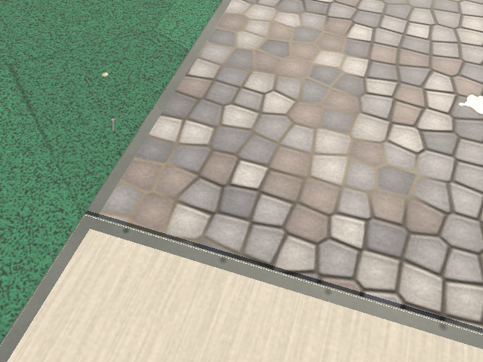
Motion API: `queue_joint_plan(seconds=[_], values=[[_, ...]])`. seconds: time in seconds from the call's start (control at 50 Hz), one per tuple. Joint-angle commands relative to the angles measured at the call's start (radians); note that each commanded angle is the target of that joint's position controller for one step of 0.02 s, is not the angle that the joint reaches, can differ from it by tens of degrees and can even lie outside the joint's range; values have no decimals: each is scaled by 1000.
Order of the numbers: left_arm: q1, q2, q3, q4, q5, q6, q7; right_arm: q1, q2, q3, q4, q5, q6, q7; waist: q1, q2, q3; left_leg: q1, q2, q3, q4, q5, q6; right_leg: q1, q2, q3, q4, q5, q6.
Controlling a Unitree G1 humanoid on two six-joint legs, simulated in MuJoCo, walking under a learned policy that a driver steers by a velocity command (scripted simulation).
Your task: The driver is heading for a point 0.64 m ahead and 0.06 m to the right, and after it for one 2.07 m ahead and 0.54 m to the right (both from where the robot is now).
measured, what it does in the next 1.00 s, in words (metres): walks ahead: right foot, then left foot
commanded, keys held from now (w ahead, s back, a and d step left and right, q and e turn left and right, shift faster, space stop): w+q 0.06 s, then w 0.64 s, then w+e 0.30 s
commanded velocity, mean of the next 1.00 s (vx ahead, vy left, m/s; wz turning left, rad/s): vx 0.50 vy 0.00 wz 0.09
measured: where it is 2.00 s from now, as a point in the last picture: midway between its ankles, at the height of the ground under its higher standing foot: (278, 178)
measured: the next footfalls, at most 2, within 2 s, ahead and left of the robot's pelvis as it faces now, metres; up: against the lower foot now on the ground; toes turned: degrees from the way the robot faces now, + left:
right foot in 0.44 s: +0.43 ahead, -0.09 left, +0.00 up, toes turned +5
left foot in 0.96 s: +0.67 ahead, +0.14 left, +0.00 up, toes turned +4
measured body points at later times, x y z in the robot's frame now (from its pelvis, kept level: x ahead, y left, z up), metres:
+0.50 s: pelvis +0.29 -0.03 -0.01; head +0.32 -0.03 +0.44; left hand +0.44 +0.24 -0.10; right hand +0.29 -0.30 -0.14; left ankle +0.08 +0.04 -0.67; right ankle +0.39 -0.09 -0.73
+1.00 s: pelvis +0.55 +0.04 +0.00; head +0.58 +0.05 +0.45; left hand +0.49 +0.29 -0.15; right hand +0.77 -0.18 -0.09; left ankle +0.63 +0.13 -0.73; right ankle +0.40 -0.09 -0.69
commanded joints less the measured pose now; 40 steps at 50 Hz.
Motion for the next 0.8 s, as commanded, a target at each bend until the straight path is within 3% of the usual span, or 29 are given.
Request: queue_joint_plan(seconds=[0.02, 0.06, 0.1, 0.22, 0.32, 0.36, 0.38, 0.42, 0.44, 0.46, 0.48, 0.5, 0.52, 0.54, 0.58, 0.64, 0.72, 0.8], values=[[18, 103, 19, -80, 27, 2, -2, 83, -116, -29, -25, 19, -22, -19, -7, 12, -89, 247, 265, -353, -296, 326, 160, -237, -48, 78, -45, 56, 8], [16, 91, 17, -89, 33, 30, -10, 110, -125, -29, -20, 24, -42, -14, 4, 20, -99, 214, 235, -328, -309, 381, 166, -221, -35, 64, -92, 73, 26], [-32, 80, 14, -105, 30, 41, -15, 151, -137, -30, -9, 21, -51, -11, -8, 30, -78, 204, 222, -308, -341, 356, 154, -258, -34, 49, -168, 146, 36], [-232, 75, 4, -164, 21, 36, -25, 283, -120, -17, 38, 20, -61, -15, -85, 62, -33, 328, 216, -284, -357, 430, 85, -348, -16, 37, -429, 361, 20], [-365, 73, -8, -214, 11, 23, -33, 353, -123, -7, 72, 5, -61, -29, -126, 69, 4, 438, 248, -285, -329, 512, 80, -342, 33, 6, -584, 365, -25], [-349, 84, -6, -220, 9, 15, -33, 341, -137, -7, 80, 0, -62, -37, -101, 79, 11, 459, 271, -283, -302, 606, 69, -277, 56, 4, -637, 310, -58], [-294, 93, -2, -206, 8, 12, -29, 315, -146, -7, 78, -1, -64, -39, -68, 84, -3, 448, 269, -266, -260, 724, 52, -187, 80, -2, -667, 272, -77], [-76, 129, 17, -136, 4, 2, -8, 289, -164, -10, 84, -6, -67, -36, 28, 76, -116, 433, 233, -230, -21, 941, 24, 81, 146, -26, -725, 221, -118], [84, 160, 30, -96, 17, -8, 6, 278, -154, -5, 77, 0, -71, -33, 103, 44, -209, 301, 197, -202, 195, 780, 11, 323, 66, 50, -754, 239, -154], [207, 261, 53, -87, 43, -11, 18, 335, -73, 14, 42, 31, -76, -25, 102, -123, -353, 34, 76, -137, 543, 352, -28, 594, -203, 433, -780, 109, -242], [178, 264, 58, -67, 20, 3, 3, 394, -90, 6, 55, 32, -74, -25, 50, -248, -387, -162, -53, -150, 758, -293, -37, 634, -330, 798, -922, 161, -330], [67, 195, 44, -86, -4, 9, -6, 334, -122, 0, 57, 2, -67, -28, 12, -94, -220, -233, 27, -198, 804, -226, -28, 488, -292, 688, -938, 77, -317], [-6, 128, 27, -95, -8, 6, -11, 260, -109, 6, 45, -4, -68, -20, 2, -9, -117, -237, 70, -187, 759, -158, -30, 355, -249, 542, -965, 88, -297], [-35, 95, 16, -89, -1, 1, -11, 227, -87, 10, 36, -3, -65, -13, -21, 3, -58, -219, 107, -170, 693, -125, -31, 264, -195, 438, -1001, 134, -262], [-22, 77, 6, -56, -1, -14, -6, 237, -66, 16, 38, -19, -44, 1, -53, -47, -44, -156, 139, -149, 618, -97, -51, 180, -131, 314, -1038, 261, -226], [37, 106, 14, -16, -11, -35, -11, 196, -48, 23, 25, -22, -30, 13, -59, -52, -43, -200, 165, -106, 549, -43, -78, 183, -113, 237, -1077, 376, -241], [97, 101, 11, 20, -17, -34, -12, 2, -34, 36, -38, -19, -30, 19, -21, -44, 0, -278, 199, -54, 324, 101, -117, 207, -67, 162, -1113, 427, -228], [163, 124, 16, 49, -16, -29, -7, -126, -16, 50, -76, -10, -36, 19, 17, -50, -7, -209, 157, -23, 114, 192, -137, 242, -55, 156, -1063, 529, -211]])
Keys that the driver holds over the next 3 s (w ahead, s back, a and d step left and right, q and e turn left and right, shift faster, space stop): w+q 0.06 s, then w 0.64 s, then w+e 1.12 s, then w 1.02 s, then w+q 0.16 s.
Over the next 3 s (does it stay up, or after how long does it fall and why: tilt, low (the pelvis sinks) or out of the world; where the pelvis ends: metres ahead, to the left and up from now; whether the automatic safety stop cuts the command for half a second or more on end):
stays up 1.49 -0.39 0.01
